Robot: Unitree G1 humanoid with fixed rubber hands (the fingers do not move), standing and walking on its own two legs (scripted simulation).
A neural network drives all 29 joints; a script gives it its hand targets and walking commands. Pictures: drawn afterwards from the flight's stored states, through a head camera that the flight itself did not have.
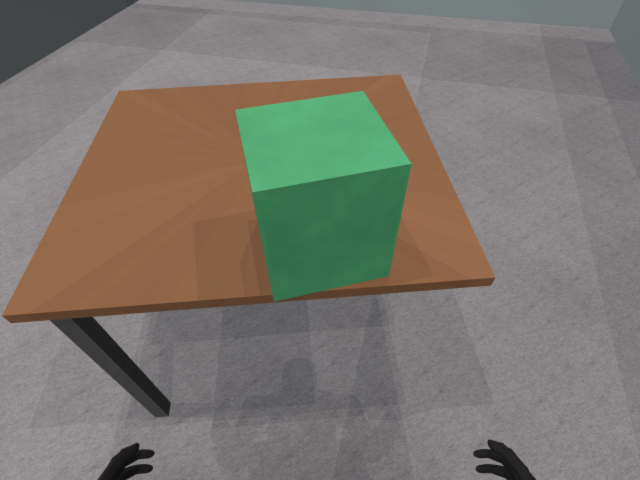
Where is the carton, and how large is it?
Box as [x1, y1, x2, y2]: [235, 91, 410, 301]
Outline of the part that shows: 363,91 235,110 274,301 388,275 410,168 410,162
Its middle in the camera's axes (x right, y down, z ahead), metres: +0.00 -0.07 +0.65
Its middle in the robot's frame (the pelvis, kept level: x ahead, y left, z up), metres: +0.55 -0.01 +0.03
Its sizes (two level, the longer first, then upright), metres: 0.210 0.200 0.250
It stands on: a table, 0.67 m high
